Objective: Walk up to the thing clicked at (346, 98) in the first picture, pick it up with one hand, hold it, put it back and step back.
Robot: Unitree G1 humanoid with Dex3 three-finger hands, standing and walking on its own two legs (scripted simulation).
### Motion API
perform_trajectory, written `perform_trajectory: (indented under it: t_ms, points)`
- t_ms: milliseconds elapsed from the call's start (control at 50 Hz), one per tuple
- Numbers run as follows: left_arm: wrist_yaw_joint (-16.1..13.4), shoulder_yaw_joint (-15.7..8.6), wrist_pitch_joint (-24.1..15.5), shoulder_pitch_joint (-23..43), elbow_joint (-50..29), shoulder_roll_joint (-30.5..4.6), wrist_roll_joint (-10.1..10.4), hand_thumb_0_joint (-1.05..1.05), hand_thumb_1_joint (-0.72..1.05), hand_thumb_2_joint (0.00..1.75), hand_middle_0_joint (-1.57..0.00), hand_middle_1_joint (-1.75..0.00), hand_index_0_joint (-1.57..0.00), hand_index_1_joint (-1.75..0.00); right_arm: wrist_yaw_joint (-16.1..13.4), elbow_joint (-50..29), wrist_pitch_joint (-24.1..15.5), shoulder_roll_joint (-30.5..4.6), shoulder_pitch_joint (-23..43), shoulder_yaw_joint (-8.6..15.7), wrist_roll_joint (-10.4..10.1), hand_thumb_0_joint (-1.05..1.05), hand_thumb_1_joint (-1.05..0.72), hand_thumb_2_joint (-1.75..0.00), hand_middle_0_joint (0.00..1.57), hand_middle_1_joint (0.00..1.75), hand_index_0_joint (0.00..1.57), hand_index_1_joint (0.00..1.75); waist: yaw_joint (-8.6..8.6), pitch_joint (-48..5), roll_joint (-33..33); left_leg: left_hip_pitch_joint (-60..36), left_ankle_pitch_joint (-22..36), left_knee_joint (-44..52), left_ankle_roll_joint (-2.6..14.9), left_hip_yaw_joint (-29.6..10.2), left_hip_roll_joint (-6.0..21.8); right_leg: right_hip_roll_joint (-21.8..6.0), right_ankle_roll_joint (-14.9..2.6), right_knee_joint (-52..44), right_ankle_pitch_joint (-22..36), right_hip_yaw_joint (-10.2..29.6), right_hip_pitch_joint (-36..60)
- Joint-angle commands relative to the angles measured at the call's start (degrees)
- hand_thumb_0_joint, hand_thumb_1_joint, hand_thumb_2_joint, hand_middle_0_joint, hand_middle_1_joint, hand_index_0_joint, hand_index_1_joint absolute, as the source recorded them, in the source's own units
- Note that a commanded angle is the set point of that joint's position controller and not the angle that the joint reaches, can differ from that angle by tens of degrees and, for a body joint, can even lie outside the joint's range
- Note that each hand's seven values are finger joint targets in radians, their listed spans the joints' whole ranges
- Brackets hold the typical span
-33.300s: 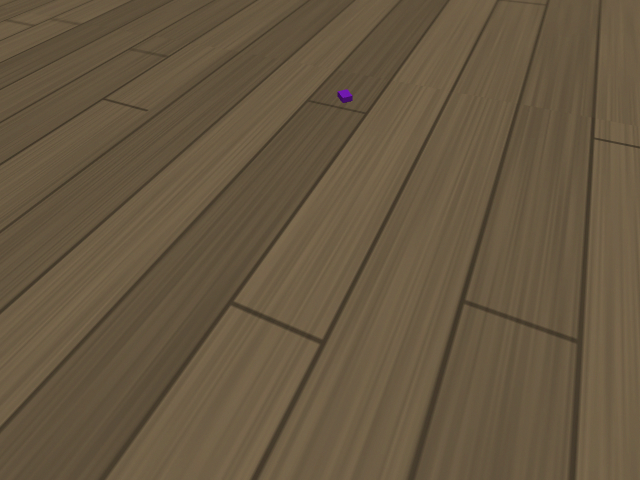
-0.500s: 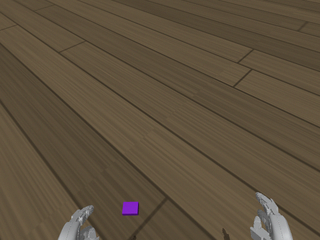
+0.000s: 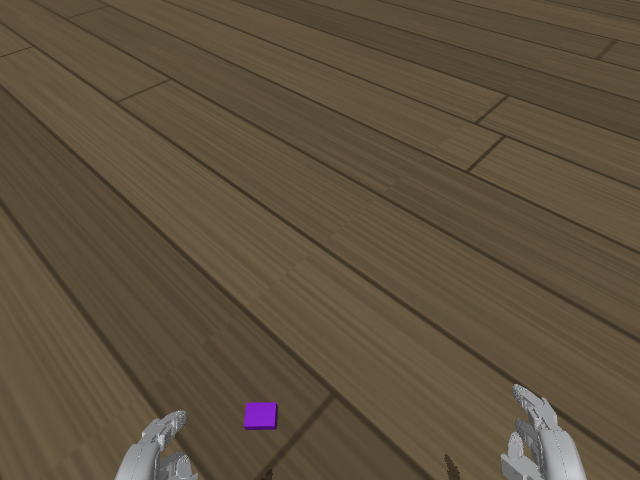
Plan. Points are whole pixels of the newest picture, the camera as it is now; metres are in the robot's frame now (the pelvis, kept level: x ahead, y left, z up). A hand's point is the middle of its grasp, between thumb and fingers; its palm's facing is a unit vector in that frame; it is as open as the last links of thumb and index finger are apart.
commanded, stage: home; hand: left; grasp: from above
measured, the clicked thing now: (261, 416) +0.43 +0.21 -0.70
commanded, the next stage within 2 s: stand in 0.10 s
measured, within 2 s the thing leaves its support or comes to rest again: neither
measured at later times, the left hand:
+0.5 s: hand out of the picture +0.10 +0.24 -0.11, palm faces +0.02 -0.94 -0.33, open 7.4 cm
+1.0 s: hand out of the picture +0.05 +0.24 -0.10, palm faces +0.03 -0.94 -0.33, open 7.4 cm
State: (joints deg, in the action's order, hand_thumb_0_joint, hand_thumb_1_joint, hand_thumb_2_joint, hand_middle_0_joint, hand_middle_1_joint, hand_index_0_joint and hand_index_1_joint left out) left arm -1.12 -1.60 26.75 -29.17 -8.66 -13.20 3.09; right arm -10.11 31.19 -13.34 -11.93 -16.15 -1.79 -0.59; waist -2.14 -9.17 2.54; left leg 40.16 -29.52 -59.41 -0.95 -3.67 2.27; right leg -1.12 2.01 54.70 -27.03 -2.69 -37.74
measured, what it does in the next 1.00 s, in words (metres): rises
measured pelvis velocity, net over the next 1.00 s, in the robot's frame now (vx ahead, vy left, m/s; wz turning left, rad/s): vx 0.00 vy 0.00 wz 0.00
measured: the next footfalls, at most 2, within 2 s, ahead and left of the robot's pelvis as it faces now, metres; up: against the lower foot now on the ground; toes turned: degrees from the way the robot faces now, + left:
none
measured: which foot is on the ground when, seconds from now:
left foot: down 0.00-1.00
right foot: down 0.00-1.00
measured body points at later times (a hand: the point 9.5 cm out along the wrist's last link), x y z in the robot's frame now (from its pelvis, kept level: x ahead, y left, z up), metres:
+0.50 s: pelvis +0.00 +0.00 +0.03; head +0.02 +0.02 +0.48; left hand +0.10 +0.29 -0.09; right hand +0.10 -0.28 -0.08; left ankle +0.00 +0.12 -0.68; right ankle +0.00 -0.15 -0.68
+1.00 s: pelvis +0.00 +0.00 +0.07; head +0.00 +0.00 +0.51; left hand +0.05 +0.29 -0.08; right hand +0.07 -0.27 -0.08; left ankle +0.00 +0.12 -0.68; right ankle +0.00 -0.15 -0.68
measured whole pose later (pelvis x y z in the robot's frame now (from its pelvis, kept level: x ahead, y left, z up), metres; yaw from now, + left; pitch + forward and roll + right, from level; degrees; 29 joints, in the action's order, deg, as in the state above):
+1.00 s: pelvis +0.00 +0.00 +0.07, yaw +0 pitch -4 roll +0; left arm -1.9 -2.0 0.3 -9.6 64.0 -16.3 -1.7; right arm -1.4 62.3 0.0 -15.6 -8.9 2.1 1.5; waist 1.0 3.7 0.3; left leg 6.6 -13.4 -24.0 0.0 -0.8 -0.2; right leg -3.6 2.9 23.1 -12.6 -1.1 -6.3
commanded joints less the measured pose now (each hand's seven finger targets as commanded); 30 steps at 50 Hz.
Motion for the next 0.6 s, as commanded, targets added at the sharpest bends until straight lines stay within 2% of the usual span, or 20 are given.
perform_trajectory:
  t_ms: [0,60,80,100,160,180,200,220,240,260,300,340,380,400,440,460,500,520,560,580]
  points:
    - [-0.5,-3.7,-2.6,0.7,-10.3,-5.7,-0.5,0.0,0.9,0.9,-0.2,-0.3,-0.2,-0.3,-0.8,-9.1,-3.2,-7.6,3.5,3.4,0.1,0.0,-0.9,-0.9,0.2,0.3,0.2,0.3,-0.21,-5.8,0.0,-5.7,16.5,9.7,1.17,1.3,-1.8,2.1,-1.72,-8.0,13.4,-1.8,4.1]
    - [-0.4,-3.9,-2.4,0.6,-10.3,-5.6,-0.5,0.0,0.9,0.9,-0.2,-0.3,-0.2,-0.3,-0.7,-8.7,-3.3,-7.5,3.2,3.4,0.1,0.0,-0.9,-0.9,0.2,0.3,0.2,0.3,0.1,-5.3,0.9,-5.9,16.0,9.9,1.09,1.5,-1.9,2.0,-1.74,-8.0,13.0,-1.8,4.1]
    - [-0.4,-3.3,-2.5,1.5,-10.7,-5.4,-0.5,0.0,0.9,0.9,-0.2,-0.3,-0.2,-0.3,-0.7,-9.2,-3.3,-7.6,3.9,3.3,0.1,0.0,-0.9,-0.9,0.2,0.3,0.2,0.3,-0.13,-4.4,0.5,-5.8,15.9,10.2,1.09,1.4,-1.7,2.1,-1.71,-8.1,12.8,-2.0,3.6]
    - [-0.4,-3.6,-2.6,1.8,-11.6,-5.8,-0.5,0.0,0.9,0.9,-0.2,-0.3,-0.2,-0.3,-0.7,-9.2,-3.3,-7.5,4.1,3.4,0.1,0.0,-0.9,-0.9,0.2,0.3,0.2,0.3,0.11,-5.7,0.5,-5.7,16.0,10.1,1.12,1.1,-1.8,2.1,-1.74,-8.1,12.9,-2.0,4.1]
    - [-0.4,-3.7,-2.1,0.7,-9.2,-5.5,-0.5,0.0,0.9,0.9,-0.2,-0.3,-0.2,-0.3,-0.7,-8.9,-3.2,-7.6,3.7,3.4,0.1,0.0,-0.9,-0.9,0.2,0.3,0.2,0.3,-0.14,-4.1,-0.2,-4.8,13.3,10.5,1.27,1.3,-1.9,2.1,-1.62,-8.6,10.8,-1.9,3.6]
    - [-2.6,-3.3,-14.9,18.6,10.9,-10.6,-6.6,0.0,0.9,0.9,-0.2,-0.3,-0.2,-0.3,2.8,4.7,3.3,-14.0,7.6,5.3,7.7,0.0,-0.9,-0.9,0.2,0.3,0.2,0.3,4.23,9.7,-3.9,-5.9,21.8,14.8,3.91,0.5,0.3,-2.2,-4.49,-11.2,11.8,3.0,12.0]
    - [-2.3,-4.4,-19.0,12.6,19.5,-11.3,-7.2,0.0,0.9,0.9,-0.2,-0.3,-0.2,-0.3,4.3,4.8,5.5,-14.3,7.2,6.2,7.3,0.0,-0.9,-0.9,0.2,0.3,0.2,0.3,4.15,4.3,-6.3,-9.9,22.9,14.8,4.62,1.2,0.0,-2.8,-6.45,-12.4,11.9,5.7,14.2]
    - [-2.0,-4.2,-21.0,12.2,22.2,-11.9,-7.1,0.0,0.9,0.9,-0.2,-0.3,-0.2,-0.3,5.3,3.4,6.9,-15.1,6.5,6.7,7.4,0.0,-0.9,-0.9,0.2,0.3,0.2,0.3,2.83,3.3,-6.4,-10.6,21.0,13.8,4.33,0.8,-0.9,-3.2,-7.23,-14.5,12.2,7.6,14.0]
    - [-1.9,-3.6,-22.5,13.1,24.6,-13.4,-7.3,0.0,0.9,0.9,-0.2,-0.3,-0.2,-0.3,6.2,4.3,7.3,-15.0,6.5,6.7,6.9,0.0,-0.9,-0.9,0.2,0.3,0.2,0.3,2.89,2.4,-4.1,-13.2,20.5,15.0,4.31,0.3,-0.9,-4.0,-6.87,-13.8,14.8,8.0,16.0]
    - [-1.6,-3.5,-23.5,14.4,27.3,-12.6,-7.2,0.0,0.9,0.9,-0.2,-0.3,-0.2,-0.3,7.1,6.4,7.5,-13.6,6.2,6.6,5.3,0.0,-0.9,-0.9,0.2,0.3,0.2,0.3,2.92,0.9,-3.5,-16.0,22.1,16.1,4.21,0.7,-1.0,-4.5,-6.46,-12.9,17.5,7.7,17.4]
    - [-1.2,-3.6,-23.7,16.4,32.3,-11.8,-6.0,0.0,0.9,0.9,-0.2,-0.3,-0.2,-0.3,8.4,7.7,8.0,-13.2,7.7,6.8,3.8,0.0,-0.9,-0.9,0.2,0.3,0.2,0.3,3.91,1.7,-4.2,-17.7,18.6,18.1,4.17,0.4,-1.3,-4.2,-5.25,-15.4,12.4,6.6,16.4]
    - [-1.3,-3.7,-24.6,17.9,37.0,-12.1,-6.0,0.0,0.9,0.9,-0.2,-0.3,-0.2,-0.3,9.1,9.9,8.7,-12.5,7.9,7.0,3.6,0.0,-0.9,-0.9,0.2,0.3,0.2,0.3,3.85,3.5,-4.4,-18.8,15.2,20.4,4.22,-0.3,-0.9,-4.6,-4.81,-18.1,8.6,6.7,16.0]
    - [-1.3,-3.7,-25.5,18.9,41.5,-11.5,-5.7,0.0,0.9,0.9,-0.2,-0.3,-0.2,-0.3,9.2,11.6,9.1,-13.4,7.9,7.3,4.0,0.0,-0.9,-0.9,0.2,0.3,0.2,0.3,3.8,3.1,-0.4,-19.8,15.8,23.7,4.59,-2.1,0.5,-3.6,-3.92,-17.3,11.1,4.9,18.5]
    - [-1.2,-3.5,-25.8,18.5,43.6,-10.9,-5.8,0.0,0.9,0.9,-0.2,-0.3,-0.2,-0.3,9.2,12.4,9.4,-13.4,8.6,7.3,4.1,0.0,-0.9,-0.9,0.2,0.3,0.2,0.3,4.11,4.9,1.5,-19.4,13.4,26.3,4.59,-3.0,1.0,-3.1,-3.47,-18.1,10.6,4.1,18.3]
    - [-1.2,-3.6,-26.5,18.4,47.5,-10.8,-5.8,0.0,0.9,0.9,-0.2,-0.3,-0.2,-0.3,9.0,13.7,9.7,-13.6,8.8,7.4,4.0,0.0,-0.9,-0.9,0.2,0.3,0.2,0.3,4.22,5.1,1.7,-20.5,15.9,28.1,4.7,-4.2,2.0,-2.9,-2.94,-19.2,13.0,3.4,20.8]
    - [-1.2,-3.5,-26.7,18.1,49.3,-10.6,-5.7,0.0,0.9,0.9,-0.2,-0.3,-0.2,-0.3,8.8,14.4,10.0,-13.6,8.7,7.3,3.9,0.0,-0.9,-0.9,0.2,0.3,0.2,0.3,4.14,6.3,1.9,-20.7,14.8,29.4,4.62,-4.1,2.0,-3.0,-2.81,-20.6,13.5,3.4,21.4]
    - [-1.2,-3.7,-27.3,18.0,52.7,-11.5,-5.8,0.0,0.9,0.9,-0.2,-0.3,-0.2,-0.3,8.6,16.0,10.4,-13.5,8.2,7.3,3.5,0.0,-0.9,-0.9,0.2,0.3,0.2,0.3,3.81,6.1,-1.4,-23.0,19.2,28.5,4.11,-2.6,1.3,-4.1,-3.17,-23.5,17.3,4.7,23.6]
    - [-1.2,-3.6,-27.4,19.1,53.8,-11.7,-5.5,0.0,0.9,0.9,-0.2,-0.3,-0.2,-0.3,8.4,16.7,10.6,-13.6,7.3,7.2,3.3,0.0,-0.9,-0.9,0.2,0.3,0.2,0.3,3.05,6.7,-1.5,-23.5,19.5,30.0,3.88,-2.3,1.3,-4.2,-3.16,-24.1,17.9,4.8,24.2]
    - [-1.3,-3.5,-27.4,18.2,56.8,-11.6,-5.2,0.0,0.9,0.9,-0.2,-0.3,-0.2,-0.3,8.1,18.8,10.7,-14.0,6.3,7.1,3.2,0.0,-0.9,-0.9,0.2,0.3,0.2,0.3,3.12,6.1,-1.3,-27.0,25.3,31.0,3.77,-2.5,1.9,-4.5,-3.19,-24.9,22.4,4.6,25.7]
    - [-1.5,-3.5,-27.4,17.8,58.3,-12.1,-5.1,0.0,0.9,0.9,-0.2,-0.3,-0.2,-0.3,7.9,19.6,11.0,-14.1,6.6,7.1,3.0,0.0,-0.9,-0.9,0.2,0.3,0.2,0.3,3.25,6.9,-1.9,-27.6,24.7,31.3,3.5,-2.1,1.7,-4.8,-3.31,-26.6,22.5,4.9,26.0]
